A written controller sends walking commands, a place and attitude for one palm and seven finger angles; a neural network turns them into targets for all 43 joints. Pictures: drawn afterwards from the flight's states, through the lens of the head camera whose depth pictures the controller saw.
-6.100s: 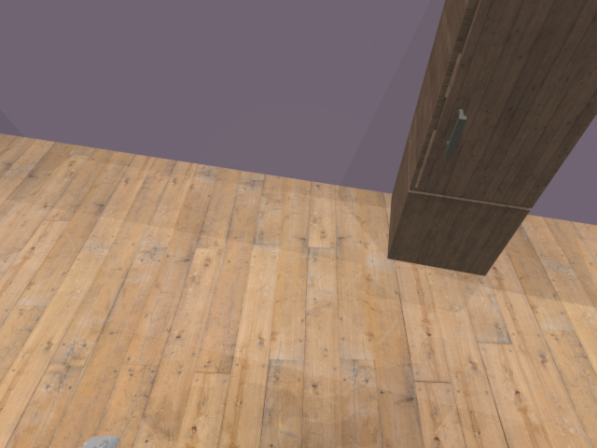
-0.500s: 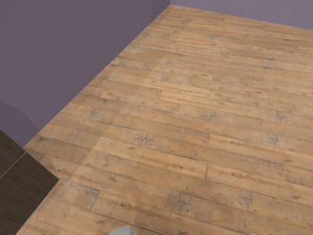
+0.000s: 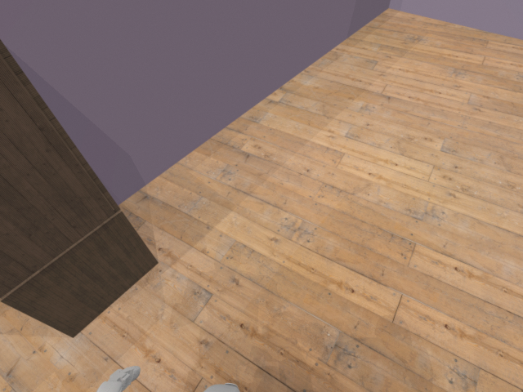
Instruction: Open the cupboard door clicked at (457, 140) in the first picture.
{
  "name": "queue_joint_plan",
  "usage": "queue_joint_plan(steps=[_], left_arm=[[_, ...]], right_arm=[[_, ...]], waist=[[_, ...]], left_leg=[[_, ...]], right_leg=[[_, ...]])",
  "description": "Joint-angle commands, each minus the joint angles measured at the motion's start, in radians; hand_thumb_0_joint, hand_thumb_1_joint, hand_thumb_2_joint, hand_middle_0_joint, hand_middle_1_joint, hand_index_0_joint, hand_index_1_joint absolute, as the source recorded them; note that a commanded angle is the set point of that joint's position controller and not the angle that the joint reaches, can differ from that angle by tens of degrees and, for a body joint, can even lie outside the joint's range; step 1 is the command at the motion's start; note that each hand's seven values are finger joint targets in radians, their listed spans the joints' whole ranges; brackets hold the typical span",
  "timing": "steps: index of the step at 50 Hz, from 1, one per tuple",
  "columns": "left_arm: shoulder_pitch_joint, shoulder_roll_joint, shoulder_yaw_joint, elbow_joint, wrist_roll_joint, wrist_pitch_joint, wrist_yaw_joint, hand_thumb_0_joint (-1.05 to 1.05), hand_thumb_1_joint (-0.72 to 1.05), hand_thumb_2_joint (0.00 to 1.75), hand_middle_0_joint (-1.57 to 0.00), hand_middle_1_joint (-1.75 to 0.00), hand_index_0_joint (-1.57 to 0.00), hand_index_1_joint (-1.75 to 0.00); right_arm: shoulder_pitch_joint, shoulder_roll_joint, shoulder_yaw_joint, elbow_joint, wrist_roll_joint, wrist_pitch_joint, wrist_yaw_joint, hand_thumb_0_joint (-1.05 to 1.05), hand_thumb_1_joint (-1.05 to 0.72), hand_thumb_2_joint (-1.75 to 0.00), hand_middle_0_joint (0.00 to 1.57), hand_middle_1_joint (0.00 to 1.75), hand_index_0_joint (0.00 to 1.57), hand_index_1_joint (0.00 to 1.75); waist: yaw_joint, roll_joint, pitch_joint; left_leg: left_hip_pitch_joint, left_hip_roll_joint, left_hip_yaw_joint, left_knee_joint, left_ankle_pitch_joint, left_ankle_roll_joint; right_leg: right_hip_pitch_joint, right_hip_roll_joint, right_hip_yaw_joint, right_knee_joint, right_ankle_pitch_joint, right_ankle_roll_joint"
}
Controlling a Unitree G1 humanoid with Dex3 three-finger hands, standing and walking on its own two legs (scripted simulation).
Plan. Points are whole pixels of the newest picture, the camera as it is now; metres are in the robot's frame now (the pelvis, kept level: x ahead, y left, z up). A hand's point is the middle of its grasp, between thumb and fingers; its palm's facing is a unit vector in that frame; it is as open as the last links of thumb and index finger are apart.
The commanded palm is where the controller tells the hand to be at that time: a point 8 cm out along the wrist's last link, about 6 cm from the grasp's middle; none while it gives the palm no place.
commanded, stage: turn to face it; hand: left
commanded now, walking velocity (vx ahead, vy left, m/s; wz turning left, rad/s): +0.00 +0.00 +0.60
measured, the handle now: out of the picture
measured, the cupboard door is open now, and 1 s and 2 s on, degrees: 0 0 0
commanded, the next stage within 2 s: take the last steps up to it in 1.32 s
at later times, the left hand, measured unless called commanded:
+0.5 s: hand out of the picture -0.03 +0.25 -0.17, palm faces +0.36 -0.89 -0.26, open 7.4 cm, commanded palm none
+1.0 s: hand out of the picture -0.04 +0.18 -0.12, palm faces +0.59 -0.75 -0.30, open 7.4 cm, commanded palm none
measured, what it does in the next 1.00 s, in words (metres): steps on the spot, turning left: left foot, then right foot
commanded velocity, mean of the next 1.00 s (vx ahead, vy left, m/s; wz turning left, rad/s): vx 0.00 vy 0.00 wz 0.58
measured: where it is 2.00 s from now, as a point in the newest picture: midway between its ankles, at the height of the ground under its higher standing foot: outside the picture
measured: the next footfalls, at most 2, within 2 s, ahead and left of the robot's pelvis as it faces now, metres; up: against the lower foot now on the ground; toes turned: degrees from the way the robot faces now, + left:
left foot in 0.38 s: +0.00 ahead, +0.14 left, +0.00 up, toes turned +22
right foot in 0.78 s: +0.10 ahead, -0.09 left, +0.00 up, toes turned +26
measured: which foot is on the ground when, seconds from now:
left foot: up 0.00-0.36, down 0.38-0.78, up 0.80-1.00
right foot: down 0.00-0.38, up 0.40-0.76, down 0.78-1.00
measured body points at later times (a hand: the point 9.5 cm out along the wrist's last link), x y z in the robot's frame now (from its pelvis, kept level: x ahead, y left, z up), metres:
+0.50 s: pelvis -0.01 +0.02 +0.00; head +0.02 +0.05 +0.45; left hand -0.05 +0.30 -0.15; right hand +0.18 -0.20 -0.12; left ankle -0.04 +0.12 -0.73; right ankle +0.00 -0.12 -0.66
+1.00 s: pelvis +0.01 -0.03 +0.01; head +0.04 -0.05 +0.46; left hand -0.07 +0.22 -0.10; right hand +0.22 -0.21 -0.15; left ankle -0.10 +0.08 -0.63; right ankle +0.06 -0.11 -0.73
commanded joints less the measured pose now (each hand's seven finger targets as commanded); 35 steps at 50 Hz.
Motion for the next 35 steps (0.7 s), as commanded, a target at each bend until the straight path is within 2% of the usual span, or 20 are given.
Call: queue_joint_plan(steps=[1, 2, 4, 5, 7, 11, 15, 17, 18, 19, 20, 21, 22, 24, 25, 26, 29, 31, 33, 35], left_arm=[[0.004, 0.201, 0.045, -0.081, 0.007, -0.014, 0.024, 0.00, 0.90, 0.90, -0.20, -0.30, -0.20, -0.30], [-0.036, 0.170, 0.031, -0.086, 0.008, -0.017, 0.021, 0.00, 0.90, 0.90, -0.20, -0.30, -0.20, -0.30], [-0.029, 0.155, 0.024, -0.082, 0.011, -0.024, 0.022, 0.00, 0.90, 0.90, -0.20, -0.30, -0.20, -0.30], [-0.009, 0.155, 0.025, -0.071, 0.011, -0.023, 0.024, 0.00, 0.90, 0.90, -0.20, -0.30, -0.20, -0.30], [0.046, 0.170, 0.028, -0.050, 0.012, -0.021, 0.023, 0.00, 0.90, 0.90, -0.20, -0.30, -0.20, -0.30], [0.091, 0.203, 0.037, -0.020, 0.016, -0.017, 0.021, 0.00, 0.90, 0.90, -0.20, -0.30, -0.20, -0.30], [0.091, 0.222, 0.050, -0.003, 0.018, -0.010, 0.018, 0.00, 0.90, 0.90, -0.20, -0.30, -0.20, -0.30], [0.095, 0.219, 0.053, 0.001, 0.008, -0.004, 0.013, 0.00, 0.90, 0.90, -0.20, -0.30, -0.20, -0.30], [0.093, 0.204, 0.053, -0.003, -0.001, 0.001, 0.008, 0.00, 0.90, 0.90, -0.20, -0.30, -0.20, -0.30], [0.080, 0.141, 0.045, -0.045, -0.007, 0.004, -0.001, 0.00, 0.90, 0.90, -0.20, -0.30, -0.20, -0.30], [-0.017, 0.115, 0.021, -0.094, 0.004, 0.008, 0.002, 0.00, 0.90, 0.90, -0.20, -0.30, -0.20, -0.30], [-0.046, 0.111, 0.025, -0.089, 0.006, 0.019, 0.010, 0.00, 0.90, 0.90, -0.20, -0.30, -0.20, -0.30], [-0.061, 0.114, 0.031, -0.075, 0.001, 0.018, 0.009, 0.00, 0.90, 0.90, -0.20, -0.30, -0.20, -0.30], [-0.026, 0.124, 0.037, -0.044, 0.000, 0.016, -0.003, 0.00, 0.90, 0.90, -0.20, -0.30, -0.20, -0.30], [0.002, 0.124, 0.037, -0.031, 0.001, 0.016, -0.007, 0.00, 0.90, 0.90, -0.20, -0.30, -0.20, -0.30], [0.012, 0.121, 0.037, -0.028, 0.001, 0.016, -0.008, 0.00, 0.90, 0.90, -0.20, -0.30, -0.20, -0.30], [-0.012, 0.113, 0.032, -0.043, -0.002, 0.017, -0.003, 0.00, 0.90, 0.90, -0.20, -0.30, -0.20, -0.30], [-0.035, 0.107, 0.029, -0.057, -0.003, 0.014, -0.001, 0.00, 0.90, 0.90, -0.20, -0.30, -0.20, -0.30], [-0.029, 0.103, 0.025, -0.064, -0.007, 0.010, 0.002, 0.00, 0.90, 0.90, -0.20, -0.30, -0.20, -0.30], [0.006, 0.106, 0.024, -0.063, -0.010, 0.004, 0.005, 0.00, 0.90, 0.90, -0.20, -0.30, -0.20, -0.30]], right_arm=[[-0.054, -0.110, -0.037, -0.098, -0.010, -0.012, 0.004, 0.00, -0.90, -0.90, 0.20, 0.30, 0.20, 0.30], [-0.033, -0.099, -0.034, -0.079, -0.011, -0.008, 0.013, 0.00, -0.90, -0.90, 0.20, 0.30, 0.20, 0.30], [-0.003, -0.086, -0.027, -0.062, -0.009, -0.006, 0.018, 0.00, -0.90, -0.90, 0.20, 0.30, 0.20, 0.30], [-0.015, -0.079, -0.026, -0.061, -0.005, -0.006, 0.020, 0.00, -0.90, -0.90, 0.20, 0.30, 0.20, 0.30], [-0.056, -0.075, -0.021, -0.066, -0.006, -0.003, 0.020, 0.00, -0.90, -0.90, 0.20, 0.30, 0.20, 0.30], [-0.111, -0.061, -0.007, -0.082, 0.000, -0.010, 0.020, 0.00, -0.90, -0.90, 0.20, 0.30, 0.20, 0.30], [-0.088, -0.056, 0.004, -0.084, 0.006, -0.028, 0.015, 0.00, -0.90, -0.90, 0.20, 0.30, 0.20, 0.30], [-0.035, -0.077, 0.000, -0.076, 0.001, -0.038, 0.010, 0.00, -0.90, -0.90, 0.20, 0.30, 0.20, 0.30], [0.024, -0.128, -0.014, -0.063, -0.001, -0.047, 0.010, 0.00, -0.90, -0.90, 0.20, 0.30, 0.20, 0.30], [0.092, -0.246, -0.044, -0.062, -0.008, -0.055, 0.003, 0.00, -0.90, -0.90, 0.20, 0.30, 0.20, 0.30], [0.169, -0.294, -0.050, -0.035, 0.001, -0.047, -0.002, 0.00, -0.90, -0.90, 0.20, 0.30, 0.20, 0.30], [0.175, -0.269, -0.046, -0.021, 0.000, -0.054, -0.018, 0.00, -0.90, -0.90, 0.20, 0.30, 0.20, 0.30], [0.120, -0.246, -0.040, -0.032, -0.003, -0.052, -0.028, 0.00, -0.90, -0.90, 0.20, 0.30, 0.20, 0.30], [-0.003, -0.188, -0.020, -0.069, -0.006, -0.055, -0.028, 0.00, -0.90, -0.90, 0.20, 0.30, 0.20, 0.30], [-0.028, -0.183, -0.017, -0.079, -0.005, -0.058, -0.027, 0.00, -0.90, -0.90, 0.20, 0.30, 0.20, 0.30], [-0.033, -0.182, -0.019, -0.083, -0.005, -0.059, -0.026, 0.00, -0.90, -0.90, 0.20, 0.30, 0.20, 0.30], [-0.005, -0.189, -0.025, -0.075, -0.007, -0.054, -0.024, 0.00, -0.90, -0.90, 0.20, 0.30, 0.20, 0.30], [0.008, -0.194, -0.029, -0.072, -0.008, -0.050, -0.022, 0.00, -0.90, -0.90, 0.20, 0.30, 0.20, 0.30], [-0.004, -0.197, -0.035, -0.075, -0.009, -0.045, -0.020, 0.00, -0.90, -0.90, 0.20, 0.30, 0.20, 0.30], [-0.028, -0.200, -0.038, -0.084, -0.009, -0.041, -0.018, 0.00, -0.90, -0.90, 0.20, 0.30, 0.20, 0.30]], waist=[[0.022, -0.246, -0.023], [-0.003, -0.211, -0.001], [-0.004, -0.242, -0.028], [0.007, -0.243, -0.031], [0.037, -0.240, -0.032], [0.065, -0.242, -0.056], [0.064, -0.265, -0.112], [0.036, -0.225, -0.146], [-0.003, -0.121, -0.176], [-0.042, 0.191, -0.201], [-0.079, 0.219, -0.179], [-0.079, 0.201, -0.187], [-0.063, 0.212, -0.148], [-0.006, 0.136, -0.092], [0.010, 0.113, -0.104], [0.011, 0.103, -0.109], [-0.007, 0.079, -0.110], [-0.017, 0.094, -0.116], [-0.013, 0.111, -0.120], [0.004, 0.124, -0.129]], left_leg=[[-0.200, 0.056, 0.021, 0.493, -0.063, -0.001], [-0.186, 0.066, 0.047, 0.515, 0.002, -0.014], [-0.177, 0.071, 0.083, 0.486, 0.035, -0.032], [-0.169, 0.074, 0.096, 0.439, 0.030, -0.038], [-0.158, 0.076, 0.123, 0.366, 0.012, -0.045], [-0.107, 0.082, 0.167, 0.175, -0.038, -0.042], [-0.008, 0.078, 0.209, -0.032, -0.043, -0.021], [0.122, 0.059, 0.232, -0.223, 0.112, -0.005], [0.292, 0.101, 0.171, -0.330, 0.273, 0.021], [0.462, 0.352, -0.181, -0.356, 0.625, 0.143], [0.443, 0.468, -0.260, -0.367, 0.825, 0.235], [0.417, 0.442, -0.269, -0.366, 0.785, 0.236], [0.355, 0.396, -0.225, -0.369, 0.682, 0.232], [0.253, 0.289, -0.116, -0.377, 0.596, 0.188], [0.239, 0.270, -0.088, -0.384, 0.564, 0.178], [0.237, 0.255, -0.080, -0.388, 0.548, 0.176], [0.264, 0.261, -0.132, -0.393, 0.518, 0.197], [0.272, 0.260, -0.168, -0.381, 0.530, 0.205], [0.247, 0.248, -0.187, -0.356, 0.551, 0.200], [0.210, 0.233, -0.214, -0.327, 0.577, 0.191]], right_leg=[[0.056, -0.351, 0.292, -0.387, 0.020, -0.113], [0.037, -0.295, 0.178, -0.358, 0.084, -0.091], [0.087, -0.269, 0.088, -0.338, 0.171, -0.087], [0.116, -0.269, 0.062, -0.332, 0.208, -0.085], [0.151, -0.282, 0.042, -0.324, 0.253, -0.095], [0.210, -0.321, 0.007, -0.287, 0.365, -0.116], [0.256, -0.347, -0.038, -0.188, 0.490, -0.107], [0.220, -0.315, -0.099, -0.077, 0.493, -0.052], [0.093, -0.291, -0.124, 0.061, 0.403, -0.004], [-0.196, -0.149, -0.159, 0.286, -0.055, 0.081], [-0.289, -0.094, -0.076, 0.438, -0.361, 0.092], [-0.325, -0.096, 0.019, 0.514, -0.316, 0.090], [-0.326, -0.098, 0.044, 0.552, -0.252, 0.091], [-0.266, -0.088, 0.053, 0.539, -0.122, 0.092], [-0.240, -0.081, 0.050, 0.516, -0.095, 0.095], [-0.219, -0.070, 0.048, 0.483, -0.088, 0.097], [-0.208, -0.047, 0.050, 0.373, -0.104, 0.101], [-0.185, -0.030, 0.051, 0.299, -0.127, 0.100], [-0.126, -0.008, 0.045, 0.205, -0.125, 0.095], [-0.043, 0.018, 0.033, 0.086, -0.102, 0.088]])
